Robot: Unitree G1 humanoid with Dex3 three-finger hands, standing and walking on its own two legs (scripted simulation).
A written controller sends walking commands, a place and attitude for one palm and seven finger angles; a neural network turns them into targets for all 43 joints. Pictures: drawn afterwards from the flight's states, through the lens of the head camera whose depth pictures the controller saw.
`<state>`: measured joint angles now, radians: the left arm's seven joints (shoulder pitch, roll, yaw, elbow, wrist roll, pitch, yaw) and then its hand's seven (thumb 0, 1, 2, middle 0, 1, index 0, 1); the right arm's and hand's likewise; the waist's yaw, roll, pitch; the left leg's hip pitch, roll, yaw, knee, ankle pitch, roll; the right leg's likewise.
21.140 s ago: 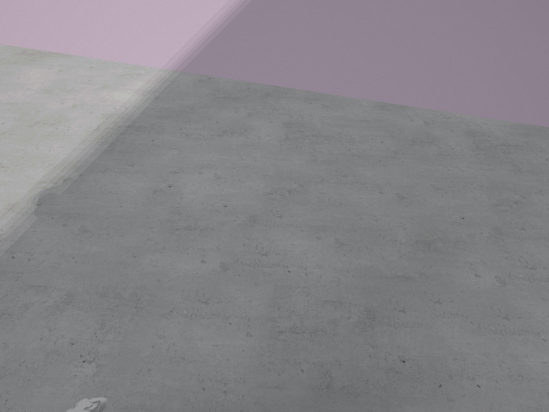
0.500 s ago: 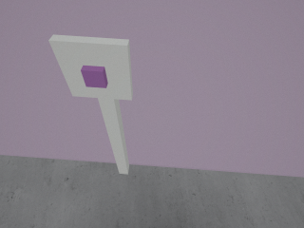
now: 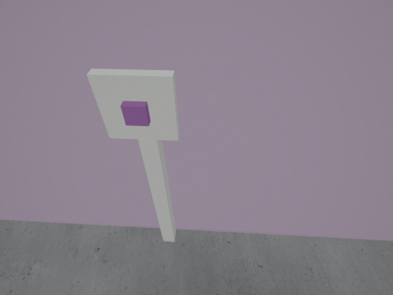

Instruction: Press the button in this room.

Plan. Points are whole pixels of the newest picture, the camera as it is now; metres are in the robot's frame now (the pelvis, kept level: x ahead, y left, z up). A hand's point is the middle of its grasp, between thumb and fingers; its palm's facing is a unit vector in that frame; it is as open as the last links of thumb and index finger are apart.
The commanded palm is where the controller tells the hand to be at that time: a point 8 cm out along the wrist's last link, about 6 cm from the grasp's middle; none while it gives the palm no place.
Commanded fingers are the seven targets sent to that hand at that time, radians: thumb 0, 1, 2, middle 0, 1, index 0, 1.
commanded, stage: look again from close up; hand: left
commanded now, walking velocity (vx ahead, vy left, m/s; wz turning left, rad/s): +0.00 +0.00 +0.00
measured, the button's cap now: (136, 113) +0.52 +0.19 +0.11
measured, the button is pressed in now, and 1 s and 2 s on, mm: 0 0 0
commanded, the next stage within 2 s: raise the hand and make a fist in 0.60 s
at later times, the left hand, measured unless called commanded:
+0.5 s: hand out of the picture +0.00 +0.14 -0.17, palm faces +0.03 -0.98 -0.17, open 7.4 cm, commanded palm none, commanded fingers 0.00 0.90 0.90 -0.20 -0.30 -0.20 -0.30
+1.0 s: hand (142, 250) +0.21 +0.12 +0.01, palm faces +0.07 -1.00 +0.05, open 6.3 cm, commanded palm +0.12 +0.20 -0.03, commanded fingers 0.00 0.90 0.90 -0.64 -0.78 -0.64 -0.78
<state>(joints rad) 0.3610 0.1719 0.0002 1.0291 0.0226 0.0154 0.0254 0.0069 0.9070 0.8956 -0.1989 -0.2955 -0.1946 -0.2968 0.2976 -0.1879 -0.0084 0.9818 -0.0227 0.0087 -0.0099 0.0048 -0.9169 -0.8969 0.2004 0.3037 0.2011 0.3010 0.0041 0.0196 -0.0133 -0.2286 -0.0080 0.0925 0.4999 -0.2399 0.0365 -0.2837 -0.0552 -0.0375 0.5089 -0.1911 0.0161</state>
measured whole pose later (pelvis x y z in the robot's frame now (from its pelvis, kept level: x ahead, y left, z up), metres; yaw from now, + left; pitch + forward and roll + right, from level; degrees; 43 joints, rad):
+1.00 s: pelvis +0.01 -0.02 -0.04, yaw +2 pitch +5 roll +1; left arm 0.45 0.10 0.02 0.05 -0.20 -0.46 -0.10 0.03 0.94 0.90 -0.38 -0.50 -0.38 -0.51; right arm 0.20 -0.28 -0.08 0.63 0.01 -0.30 -0.02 0.02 -0.92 -0.90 0.20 0.30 0.20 0.30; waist -0.04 0.00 -0.11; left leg -0.55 0.01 0.05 0.87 -0.41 0.00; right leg -0.60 -0.04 -0.05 0.88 -0.38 -0.01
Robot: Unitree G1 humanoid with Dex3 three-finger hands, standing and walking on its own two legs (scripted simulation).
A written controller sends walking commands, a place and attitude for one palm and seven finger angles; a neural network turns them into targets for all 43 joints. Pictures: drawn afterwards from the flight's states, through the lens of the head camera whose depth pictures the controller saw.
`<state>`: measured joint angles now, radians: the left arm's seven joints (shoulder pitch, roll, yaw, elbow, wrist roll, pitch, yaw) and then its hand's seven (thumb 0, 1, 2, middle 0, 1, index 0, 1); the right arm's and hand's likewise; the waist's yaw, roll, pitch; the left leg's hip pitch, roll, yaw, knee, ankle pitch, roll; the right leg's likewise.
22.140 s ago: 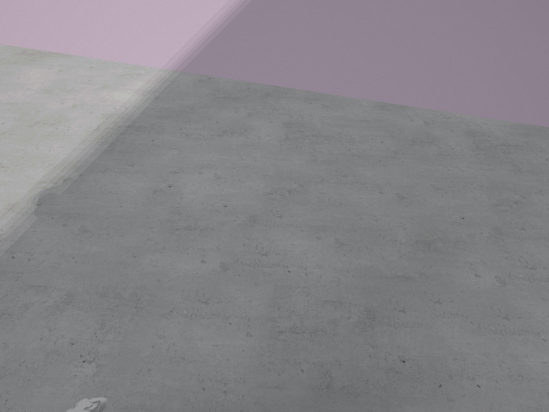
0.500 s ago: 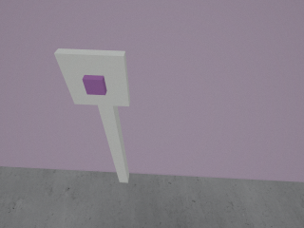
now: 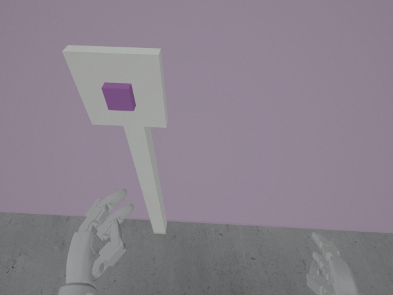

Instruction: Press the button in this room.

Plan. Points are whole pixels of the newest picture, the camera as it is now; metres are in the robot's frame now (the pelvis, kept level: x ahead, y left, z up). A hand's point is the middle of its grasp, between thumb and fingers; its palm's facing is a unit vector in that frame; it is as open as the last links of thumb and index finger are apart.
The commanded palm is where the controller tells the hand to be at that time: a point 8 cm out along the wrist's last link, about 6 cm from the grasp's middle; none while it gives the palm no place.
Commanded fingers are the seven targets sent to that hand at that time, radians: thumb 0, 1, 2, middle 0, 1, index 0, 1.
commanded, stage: raise the hand and make a fist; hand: left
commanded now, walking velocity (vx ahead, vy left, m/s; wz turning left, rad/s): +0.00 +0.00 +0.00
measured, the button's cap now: (119, 96) +0.52 +0.19 +0.15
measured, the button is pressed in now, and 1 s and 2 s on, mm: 0 0 0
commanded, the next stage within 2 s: aim a knuckle at the button in 1.70 s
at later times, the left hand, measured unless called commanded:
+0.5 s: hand (99, 249) +0.20 +0.18 +0.05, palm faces -0.02 -1.00 -0.04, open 3.2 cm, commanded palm +0.16 +0.24 +0.06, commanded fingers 0.00 0.90 0.90 -1.30 -1.50 -1.30 -1.50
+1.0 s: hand (80, 217) +0.24 +0.20 +0.10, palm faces +0.02 -1.00 -0.08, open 3.1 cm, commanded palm +0.21 +0.26 +0.11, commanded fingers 0.00 0.90 0.90 -1.30 -1.50 -1.30 -1.50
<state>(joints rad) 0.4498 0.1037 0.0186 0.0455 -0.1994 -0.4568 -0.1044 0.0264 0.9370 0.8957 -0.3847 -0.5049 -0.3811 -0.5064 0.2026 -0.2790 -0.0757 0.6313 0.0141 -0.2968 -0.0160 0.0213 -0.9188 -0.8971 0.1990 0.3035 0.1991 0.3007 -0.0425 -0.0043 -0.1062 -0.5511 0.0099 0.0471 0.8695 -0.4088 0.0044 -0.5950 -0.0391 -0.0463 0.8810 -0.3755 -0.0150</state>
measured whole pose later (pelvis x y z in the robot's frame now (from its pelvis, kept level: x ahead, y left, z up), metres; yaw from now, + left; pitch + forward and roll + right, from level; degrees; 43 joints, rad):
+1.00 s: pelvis +0.04 +0.01 +0.01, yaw +2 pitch +6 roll -2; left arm 0.47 0.26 0.18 -0.23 -0.28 -0.19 -0.24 0.02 0.90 0.90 -1.30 -1.49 -1.29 -1.50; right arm 0.25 -0.22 0.03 0.50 0.05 -0.22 -0.05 0.01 -0.90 -0.90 0.20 0.30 0.20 0.30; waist 0.00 0.04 -0.11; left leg -0.51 0.02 0.00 0.87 -0.47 0.02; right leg -0.50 -0.02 -0.09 0.81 -0.41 0.00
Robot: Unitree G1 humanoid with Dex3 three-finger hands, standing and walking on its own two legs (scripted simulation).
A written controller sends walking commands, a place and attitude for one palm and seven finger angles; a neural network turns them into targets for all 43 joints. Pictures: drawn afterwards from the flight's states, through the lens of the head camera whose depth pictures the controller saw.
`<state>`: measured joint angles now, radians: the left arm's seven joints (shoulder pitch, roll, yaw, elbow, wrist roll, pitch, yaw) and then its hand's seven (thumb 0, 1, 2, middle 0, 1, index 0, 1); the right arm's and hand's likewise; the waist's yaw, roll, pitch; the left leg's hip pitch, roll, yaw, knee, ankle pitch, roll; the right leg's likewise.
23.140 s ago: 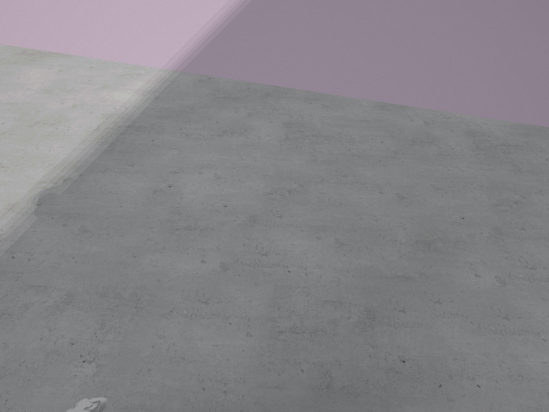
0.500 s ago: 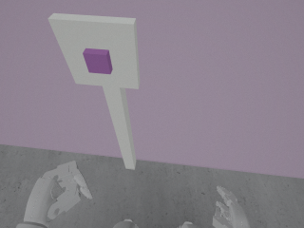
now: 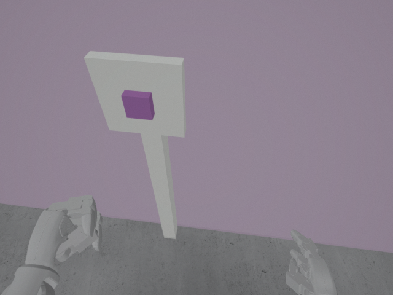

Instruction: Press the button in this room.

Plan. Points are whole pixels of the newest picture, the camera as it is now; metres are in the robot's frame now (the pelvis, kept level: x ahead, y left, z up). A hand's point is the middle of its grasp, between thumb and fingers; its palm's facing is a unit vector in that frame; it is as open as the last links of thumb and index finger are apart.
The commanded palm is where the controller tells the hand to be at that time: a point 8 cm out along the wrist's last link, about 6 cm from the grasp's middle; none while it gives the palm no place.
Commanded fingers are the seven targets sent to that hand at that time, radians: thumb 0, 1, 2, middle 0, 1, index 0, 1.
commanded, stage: raise the hand and make a fist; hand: left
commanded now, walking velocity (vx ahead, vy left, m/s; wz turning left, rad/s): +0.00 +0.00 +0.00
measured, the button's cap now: (139, 104) +0.49 +0.17 +0.14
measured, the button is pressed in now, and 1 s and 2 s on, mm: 0 0 0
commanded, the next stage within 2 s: aim a knuckle at the button in 0.70 s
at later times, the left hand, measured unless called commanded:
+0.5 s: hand (87, 205) +0.23 +0.20 +0.13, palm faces -0.03 -1.00 -0.05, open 3.1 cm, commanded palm +0.20 +0.25 +0.14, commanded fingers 0.00 0.90 0.90 -1.30 -1.50 -1.30 -1.50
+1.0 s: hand (93, 199) +0.25 +0.19 +0.13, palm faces -0.01 -1.00 -0.05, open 3.1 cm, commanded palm +0.23 +0.24 +0.13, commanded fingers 0.00 0.90 0.90 -1.30 -1.50 -1.30 -1.50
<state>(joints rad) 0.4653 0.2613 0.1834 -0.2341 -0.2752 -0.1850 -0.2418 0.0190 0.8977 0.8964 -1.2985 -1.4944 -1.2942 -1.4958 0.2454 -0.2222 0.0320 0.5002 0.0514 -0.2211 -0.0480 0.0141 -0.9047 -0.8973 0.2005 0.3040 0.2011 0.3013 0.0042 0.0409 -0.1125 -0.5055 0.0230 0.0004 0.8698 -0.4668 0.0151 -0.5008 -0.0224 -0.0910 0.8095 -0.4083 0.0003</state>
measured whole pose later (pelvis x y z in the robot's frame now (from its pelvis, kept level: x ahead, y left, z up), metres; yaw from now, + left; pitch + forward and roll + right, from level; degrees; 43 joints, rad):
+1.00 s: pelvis -0.01 -0.01 +0.02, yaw +0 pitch +1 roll -1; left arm 0.16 0.29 0.24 0.00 -0.30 -0.08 -0.31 0.02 0.90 0.90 -1.30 -1.50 -1.30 -1.50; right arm 0.25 -0.25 0.06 0.60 0.05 -0.26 -0.08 0.01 -0.90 -0.90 0.20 0.30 0.20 0.30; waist 0.02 0.05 -0.04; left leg -0.33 0.02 0.00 0.68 -0.37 0.00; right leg -0.34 -0.02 -0.09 0.65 -0.33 -0.01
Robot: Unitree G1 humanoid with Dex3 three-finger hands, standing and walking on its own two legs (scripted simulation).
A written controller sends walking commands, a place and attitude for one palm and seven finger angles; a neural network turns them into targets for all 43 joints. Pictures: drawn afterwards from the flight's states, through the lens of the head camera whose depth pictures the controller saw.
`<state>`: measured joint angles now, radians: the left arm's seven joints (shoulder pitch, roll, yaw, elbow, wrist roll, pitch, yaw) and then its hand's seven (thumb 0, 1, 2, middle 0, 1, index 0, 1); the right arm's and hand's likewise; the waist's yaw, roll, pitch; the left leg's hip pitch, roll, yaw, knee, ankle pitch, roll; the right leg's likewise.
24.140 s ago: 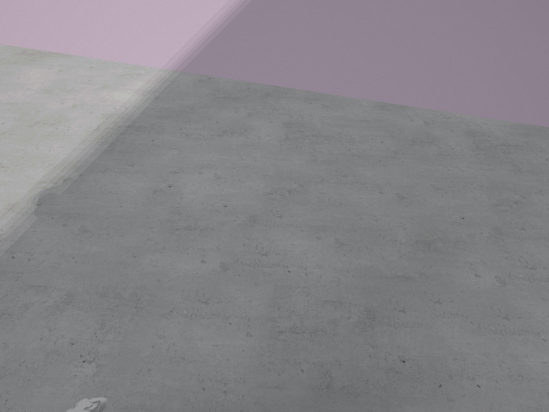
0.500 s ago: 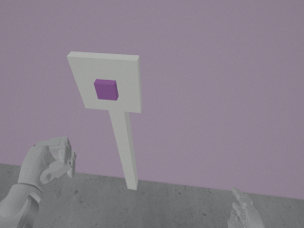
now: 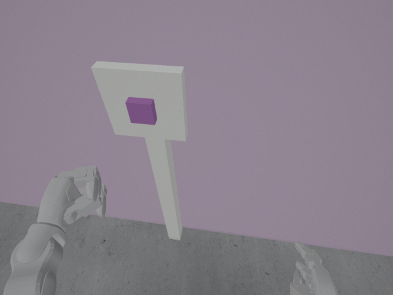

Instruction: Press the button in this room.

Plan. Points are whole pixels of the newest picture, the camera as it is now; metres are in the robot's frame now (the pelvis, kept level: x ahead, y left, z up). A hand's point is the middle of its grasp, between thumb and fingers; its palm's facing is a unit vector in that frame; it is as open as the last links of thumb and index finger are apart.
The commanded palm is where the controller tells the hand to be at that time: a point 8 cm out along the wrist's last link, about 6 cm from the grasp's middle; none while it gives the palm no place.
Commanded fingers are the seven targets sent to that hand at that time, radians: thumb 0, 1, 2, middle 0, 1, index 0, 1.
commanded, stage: aim a knuckle at the button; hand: left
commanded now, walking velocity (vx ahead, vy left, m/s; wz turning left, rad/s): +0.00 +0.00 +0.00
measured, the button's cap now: (142, 110) +0.50 +0.18 +0.12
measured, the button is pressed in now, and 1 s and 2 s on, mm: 0 0 0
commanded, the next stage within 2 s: press the button with the knuckle in 1.70 s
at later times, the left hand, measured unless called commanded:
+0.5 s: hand (124, 171) +0.33 +0.18 +0.10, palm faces -0.04 -1.00 -0.04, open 3.1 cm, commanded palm +0.31 +0.23 +0.10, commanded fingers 0.00 0.90 0.90 -1.30 -1.50 -1.30 -1.50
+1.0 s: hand (145, 148) +0.40 +0.15 +0.09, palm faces -0.06 -1.00 -0.01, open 3.1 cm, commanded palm +0.38 +0.21 +0.09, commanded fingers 0.00 0.90 0.90 -1.30 -1.50 -1.30 -1.50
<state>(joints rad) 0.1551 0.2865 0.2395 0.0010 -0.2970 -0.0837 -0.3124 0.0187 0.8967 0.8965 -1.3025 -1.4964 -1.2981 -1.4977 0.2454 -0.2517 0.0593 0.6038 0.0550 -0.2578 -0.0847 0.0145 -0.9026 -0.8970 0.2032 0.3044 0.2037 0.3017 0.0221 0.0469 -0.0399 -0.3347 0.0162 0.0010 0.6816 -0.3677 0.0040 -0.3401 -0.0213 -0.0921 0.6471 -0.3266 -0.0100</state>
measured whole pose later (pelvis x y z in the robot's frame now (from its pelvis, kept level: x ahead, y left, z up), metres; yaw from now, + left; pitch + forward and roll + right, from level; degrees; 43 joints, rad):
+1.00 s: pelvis +0.00 +0.00 +0.00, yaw -2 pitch +7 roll +0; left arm -0.43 0.29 0.23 0.66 -0.20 -0.24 -0.21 0.02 0.90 0.90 -1.30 -1.50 -1.30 -1.50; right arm 0.30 -0.26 0.02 0.64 0.04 -0.07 -0.05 0.01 -0.91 -0.90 0.20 0.30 0.20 0.30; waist -0.05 0.02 -0.05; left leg -0.45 0.03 0.04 0.70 -0.37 0.00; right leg -0.49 -0.01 -0.05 0.69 -0.33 -0.01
